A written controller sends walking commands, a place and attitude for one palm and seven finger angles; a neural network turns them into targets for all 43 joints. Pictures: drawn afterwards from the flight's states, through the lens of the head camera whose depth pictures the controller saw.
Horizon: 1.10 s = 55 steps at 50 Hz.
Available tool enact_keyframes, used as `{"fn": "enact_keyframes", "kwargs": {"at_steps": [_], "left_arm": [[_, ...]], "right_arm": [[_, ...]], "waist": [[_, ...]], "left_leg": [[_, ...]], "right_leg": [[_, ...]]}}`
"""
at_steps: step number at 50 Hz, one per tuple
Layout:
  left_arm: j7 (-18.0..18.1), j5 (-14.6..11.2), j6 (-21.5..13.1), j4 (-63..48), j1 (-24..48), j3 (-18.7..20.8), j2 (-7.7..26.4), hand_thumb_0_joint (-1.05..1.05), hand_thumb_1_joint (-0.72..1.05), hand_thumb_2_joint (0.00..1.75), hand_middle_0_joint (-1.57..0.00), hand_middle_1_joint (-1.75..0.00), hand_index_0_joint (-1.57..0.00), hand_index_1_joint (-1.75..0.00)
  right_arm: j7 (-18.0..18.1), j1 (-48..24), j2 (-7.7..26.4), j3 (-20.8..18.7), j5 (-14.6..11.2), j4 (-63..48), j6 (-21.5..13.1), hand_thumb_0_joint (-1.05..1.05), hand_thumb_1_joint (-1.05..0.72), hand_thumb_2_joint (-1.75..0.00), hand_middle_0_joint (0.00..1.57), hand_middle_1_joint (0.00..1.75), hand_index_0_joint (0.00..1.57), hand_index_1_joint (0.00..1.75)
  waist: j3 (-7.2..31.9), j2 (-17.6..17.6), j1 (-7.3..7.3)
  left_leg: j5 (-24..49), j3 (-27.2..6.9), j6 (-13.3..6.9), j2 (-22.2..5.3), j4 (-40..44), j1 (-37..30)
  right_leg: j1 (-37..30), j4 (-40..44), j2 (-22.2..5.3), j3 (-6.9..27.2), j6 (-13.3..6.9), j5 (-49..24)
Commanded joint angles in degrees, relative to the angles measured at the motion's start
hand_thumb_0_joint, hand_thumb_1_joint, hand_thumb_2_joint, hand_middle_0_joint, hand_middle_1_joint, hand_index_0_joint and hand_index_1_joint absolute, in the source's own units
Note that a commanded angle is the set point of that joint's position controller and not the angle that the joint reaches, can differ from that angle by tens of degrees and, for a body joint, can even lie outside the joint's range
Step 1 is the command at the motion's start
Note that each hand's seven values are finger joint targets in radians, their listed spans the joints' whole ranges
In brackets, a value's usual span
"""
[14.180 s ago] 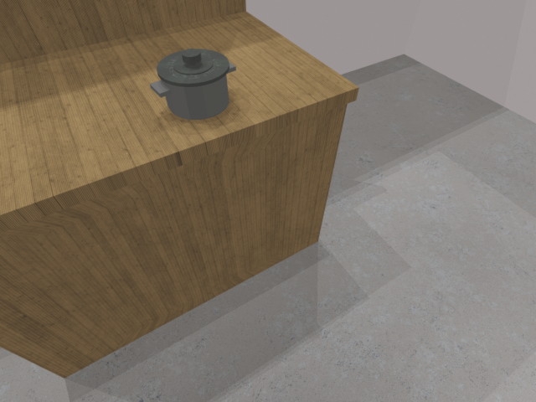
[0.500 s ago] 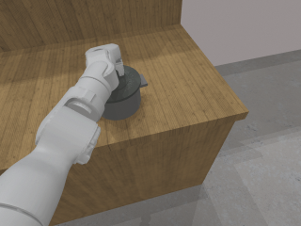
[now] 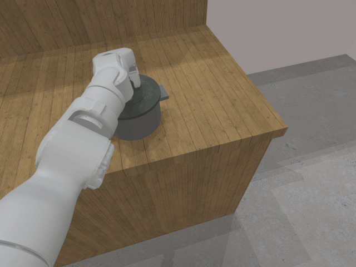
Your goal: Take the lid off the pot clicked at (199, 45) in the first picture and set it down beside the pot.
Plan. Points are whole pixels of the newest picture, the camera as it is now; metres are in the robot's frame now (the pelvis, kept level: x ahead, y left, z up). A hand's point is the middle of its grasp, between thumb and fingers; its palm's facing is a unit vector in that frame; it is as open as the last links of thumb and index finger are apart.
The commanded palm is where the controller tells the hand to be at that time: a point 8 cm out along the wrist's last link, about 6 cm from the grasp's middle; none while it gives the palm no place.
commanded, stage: lift the lid straight up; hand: left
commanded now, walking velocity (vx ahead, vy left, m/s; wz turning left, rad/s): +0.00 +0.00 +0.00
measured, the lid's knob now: (125, 87) +0.51 +0.09 +0.14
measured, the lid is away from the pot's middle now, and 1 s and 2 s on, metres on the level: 0.00 0.00 0.01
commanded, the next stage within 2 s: none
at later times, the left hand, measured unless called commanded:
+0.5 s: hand (121, 85) +0.49 +0.09 +0.16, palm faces -0.35 -0.15 -0.93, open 7.1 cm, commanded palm +0.48 +0.10 +0.24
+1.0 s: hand (115, 70) +0.48 +0.09 +0.21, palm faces -0.29 -0.14 -0.95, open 7.1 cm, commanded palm +0.48 +0.10 +0.28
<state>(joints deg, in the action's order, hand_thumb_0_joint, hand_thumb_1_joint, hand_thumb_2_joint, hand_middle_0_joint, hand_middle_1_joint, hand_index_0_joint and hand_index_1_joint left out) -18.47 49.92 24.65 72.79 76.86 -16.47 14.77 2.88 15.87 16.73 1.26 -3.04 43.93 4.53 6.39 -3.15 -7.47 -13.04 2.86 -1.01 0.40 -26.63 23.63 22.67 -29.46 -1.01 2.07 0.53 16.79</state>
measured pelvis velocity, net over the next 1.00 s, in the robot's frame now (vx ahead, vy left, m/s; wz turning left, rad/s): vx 0.01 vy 0.00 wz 0.03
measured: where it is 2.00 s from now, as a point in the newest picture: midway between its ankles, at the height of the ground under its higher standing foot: outside the picture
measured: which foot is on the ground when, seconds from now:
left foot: down 0.00-1.00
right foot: down 0.00-1.00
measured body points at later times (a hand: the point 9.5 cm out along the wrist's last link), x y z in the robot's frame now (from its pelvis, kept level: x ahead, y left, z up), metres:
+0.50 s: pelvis +0.01 +0.00 +0.00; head +0.04 -0.03 +0.45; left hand +0.50 +0.09 +0.22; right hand +0.09 -0.25 -0.14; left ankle -0.01 +0.11 -0.74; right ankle -0.03 -0.13 -0.74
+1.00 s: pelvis +0.01 +0.00 +0.00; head +0.03 -0.03 +0.45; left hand +0.49 +0.10 +0.26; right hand +0.12 -0.25 -0.13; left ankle -0.01 +0.11 -0.74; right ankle -0.03 -0.13 -0.74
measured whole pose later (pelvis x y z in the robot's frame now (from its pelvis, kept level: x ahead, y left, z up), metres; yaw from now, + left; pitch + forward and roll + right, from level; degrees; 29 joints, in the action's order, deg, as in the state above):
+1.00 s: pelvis +0.01 +0.00 +0.00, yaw +2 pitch +7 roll +1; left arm -21.2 48.4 25.3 64.4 77.1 -17.9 13.9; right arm 1.7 12.3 15.3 1.0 -2.9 43.6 -0.7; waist 5.3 -4.1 -3.9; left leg -12.3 1.4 -1.2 1.6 -24.1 19.1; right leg 17.8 -27.7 -2.2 0.6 0.7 17.1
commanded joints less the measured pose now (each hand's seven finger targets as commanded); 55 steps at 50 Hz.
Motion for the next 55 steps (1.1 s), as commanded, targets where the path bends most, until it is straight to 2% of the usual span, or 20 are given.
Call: {"fn": "enact_keyframes", "kwargs": {"at_steps": [1,2,4,7,9,11,16,20,23,27,29,32,35,37,39,42,48,51,53,55], "left_arm": [[1.80,0.76,-0.16,-6.60,23.22,-0.04,8.27,0.00,0.71,0.84,-0.96,-1.10,-0.92,-1.06],[1.97,1.01,-0.17,-6.98,22.92,1.03,11.02,0.00,0.71,0.84,-0.97,-1.10,-0.92,-1.06],[2.07,0.93,0.07,-8.42,25.08,0.63,10.96,0.00,0.71,0.85,-0.97,-1.10,-0.93,-1.06],[2.08,0.83,-0.66,-9.89,25.15,2.64,13.97,0.00,0.71,0.86,-0.97,-1.10,-0.93,-1.06],[2.17,0.92,-0.53,-10.99,27.48,1.71,13.32,0.00,0.71,0.86,-0.97,-1.10,-0.93,-1.06],[2.34,0.55,-1.46,-13.54,29.56,0.90,10.96,0.00,0.71,0.86,-0.97,-1.10,-0.93,-1.06],[3.16,0.60,-1.45,-15.98,33.13,1.00,10.79,0.00,0.71,0.86,-0.98,-1.10,-0.93,-1.06],[3.45,0.89,-1.73,-19.34,33.76,2.42,13.56,0.00,0.71,0.86,-0.98,-1.10,-0.93,-1.06],[3.32,0.47,-0.95,-17.08,32.62,2.16,12.91,0.00,0.71,0.86,-0.98,-1.10,-0.93,-1.06],[2.72,0.29,-2.08,-25.70,36.91,2.63,14.45,0.00,0.71,0.86,-0.98,-1.10,-0.93,-1.06],[2.20,1.00,-1.08,-22.76,34.08,0.57,11.35,0.00,0.71,0.86,-0.98,-1.10,-0.93,-1.06],[1.51,-0.10,0.44,-18.33,30.51,2.46,12.53,0.00,0.71,0.86,-0.98,-1.10,-0.93,-1.06],[0.96,-0.14,0.07,-23.57,37.54,-0.12,10.49,0.00,0.71,0.86,-0.98,-1.10,-0.93,-1.06],[0.46,0.27,-0.81,-25.62,37.71,0.70,11.82,0.00,0.71,0.86,-0.98,-1.10,-0.93,-1.06],[0.02,0.59,0.43,-19.34,34.30,0.70,11.20,0.00,0.71,0.86,-0.98,-1.10,-0.93,-1.06],[0.27,0.15,-0.31,-23.15,38.22,2.04,13.59,0.00,0.71,0.86,-0.98,-1.10,-0.93,-1.06],[0.23,0.77,-0.09,-20.38,38.73,0.87,11.53,0.00,0.71,0.86,-0.98,-1.10,-0.93,-1.06],[0.49,0.21,-0.34,-20.55,38.46,2.85,13.30,0.00,0.71,0.86,-0.98,-1.10,-0.93,-1.06],[0.54,1.23,0.33,-17.35,38.46,2.31,13.65,0.00,0.71,0.86,-0.98,-1.10,-0.93,-1.06],[0.86,1.57,0.21,-19.71,41.46,3.13,15.49,0.00,0.71,0.86,-0.98,-1.10,-0.93,-1.06]], "right_arm": [[0.15,0.17,7.19,-2.56,0.16,-5.46,-2.09,0.00,-0.90,-0.90,0.20,0.30,0.20,0.30],[0.16,-0.07,7.38,-2.33,0.28,-5.57,-2.12,0.00,-0.90,-0.90,0.20,0.30,0.20,0.30],[0.20,-0.51,7.19,-2.20,0.09,-5.72,-2.19,0.00,-0.90,-0.90,0.20,0.30,0.20,0.30],[0.26,-0.66,6.95,-2.27,0.29,-6.14,-2.65,0.00,-0.90,-0.90,0.20,0.30,0.20,0.30],[0.22,-1.19,6.72,-2.10,-0.10,-6.06,-2.77,0.00,-0.90,-0.90,0.20,0.30,0.20,0.30],[0.07,-1.23,6.14,-2.55,-0.04,-6.38,-3.56,0.00,-0.90,-0.90,0.20,0.30,0.20,0.30],[-0.15,-1.12,5.94,-2.67,0.05,-5.73,-4.54,0.00,-0.90,-0.90,0.20,0.30,0.20,0.30],[-0.44,-2.05,5.52,-2.55,0.29,-5.96,-5.77,0.00,-0.90,-0.90,0.20,0.30,0.20,0.30],[-0.55,-2.17,5.57,-2.62,0.17,-5.48,-5.98,0.00,-0.90,-0.90,0.20,0.30,0.20,0.30],[-0.85,-3.37,4.97,-2.74,0.39,-6.56,-7.39,0.00,-0.90,-0.90,0.20,0.30,0.20,0.30],[-1.34,-3.36,4.87,-2.71,0.22,-5.96,-7.09,0.00,-0.90,-0.90,0.20,0.30,0.20,0.30],[-1.36,-3.94,5.54,-2.49,0.19,-5.89,-5.97,0.00,-0.90,-0.90,0.20,0.30,0.20,0.30],[-1.12,-4.81,4.91,-2.33,0.01,-6.29,-6.66,0.00,-0.90,-0.90,0.20,0.30,0.20,0.30],[-1.13,-4.62,4.71,-2.55,0.46,-6.60,-7.32,0.00,-0.90,-0.90,0.20,0.30,0.20,0.30],[-1.05,-4.47,4.98,-2.39,0.22,-5.69,-6.68,0.00,-0.90,-0.90,0.20,0.30,0.20,0.30],[-0.82,-5.07,5.00,-2.08,0.25,-6.45,-7.05,0.00,-0.90,-0.90,0.20,0.30,0.20,0.30],[-0.76,-4.83,4.97,-2.16,0.17,-6.11,-7.40,0.00,-0.90,-0.90,0.20,0.30,0.20,0.30],[-0.67,-4.74,5.14,-2.30,0.44,-6.50,-7.83,0.00,-0.90,-0.90,0.20,0.30,0.20,0.30],[-0.55,-4.60,5.22,-1.91,0.23,-6.02,-7.66,0.00,-0.90,-0.90,0.20,0.30,0.20,0.30],[-0.46,-4.60,5.34,-1.90,0.30,-6.14,-8.05,0.00,-0.90,-0.90,0.20,0.30,0.20,0.30]], "waist": [[16.91,8.99,-0.34],[17.54,8.84,0.19],[17.31,8.30,-0.18],[19.66,8.58,0.92],[18.37,8.05,0.50],[20.35,7.40,0.65],[21.72,6.05,0.52],[26.15,6.55,1.85],[23.07,8.51,1.59],[29.30,4.76,2.56],[26.53,6.29,2.37],[22.04,9.75,2.52],[24.43,6.60,1.73],[27.18,5.44,2.34],[22.40,8.88,1.95],[23.95,6.94,2.44],[22.41,7.54,1.90],[23.95,7.79,2.53],[21.03,8.69,2.16],[22.83,7.26,2.38]], "left_leg": [[13.08,-0.27,-3.66,2.09,0.21,-13.25],[13.17,-0.33,-3.72,2.24,0.26,-13.39],[12.91,-0.13,-3.76,2.41,0.48,-13.49],[14.37,-0.30,-3.85,2.54,0.51,-14.06],[13.89,-0.24,-3.86,2.50,0.83,-14.30],[16.93,-0.66,-3.90,2.21,0.40,-16.51],[19.14,-1.06,-3.84,2.15,0.29,-18.79],[24.57,-1.79,-3.78,2.46,-0.51,-21.53],[23.62,-1.35,-4.06,2.78,-0.58,-20.08],[30.43,-1.99,-3.99,2.66,-1.71,-24.71],[31.67,-2.24,-3.83,2.56,-1.71,-24.38],[25.21,-1.16,-3.84,3.07,-0.53,-19.82],[26.82,-2.21,-3.85,3.05,-0.85,-23.53],[29.83,-2.47,-3.93,2.95,-1.52,-25.37],[25.79,-2.16,-3.77,3.10,-0.70,-22.37],[23.09,-2.13,-3.69,3.29,0.28,-22.19],[22.88,-2.60,-3.54,2.82,0.48,-22.51],[22.27,-2.35,-3.54,2.83,0.76,-21.78],[19.18,-2.26,-3.59,2.98,1.43,-19.93],[19.31,-2.49,-3.45,2.80,1.74,-21.00]], "right_leg": [[-2.27,3.55,2.85,-3.88,-1.48,-19.82],[-3.20,3.46,2.78,-3.53,-1.39,-19.97],[-3.40,3.62,2.68,-3.30,-1.28,-20.38],[-5.98,3.57,2.52,-3.18,-1.38,-22.10],[-5.11,3.78,2.52,-3.14,-1.35,-21.67],[-5.02,3.64,2.55,-3.44,-1.68,-22.95],[-4.75,3.51,2.60,-3.50,-1.80,-24.18],[-7.69,2.34,2.43,-3.11,-1.66,-28.64],[-7.36,2.93,2.50,-3.24,-1.50,-29.39],[-9.84,1.89,2.05,-2.93,-1.50,-33.78],[-7.94,1.84,2.31,-3.47,-1.51,-33.02],[-9.04,2.84,2.08,-3.48,-1.46,-31.66],[-7.55,2.54,2.09,-3.47,-1.55,-31.15],[-8.69,2.39,1.95,-3.31,-1.62,-32.65],[-7.19,2.96,2.17,-3.64,-1.62,-30.11],[-8.95,3.16,1.73,-3.32,-1.83,-29.44],[-6.75,3.59,2.04,-3.72,-1.95,-27.26],[-8.89,3.86,1.74,-3.52,-2.01,-27.52],[-7.58,4.25,1.94,-3.57,-1.93,-25.48],[-7.95,4.11,1.87,-3.35,-2.01,-25.19]]}}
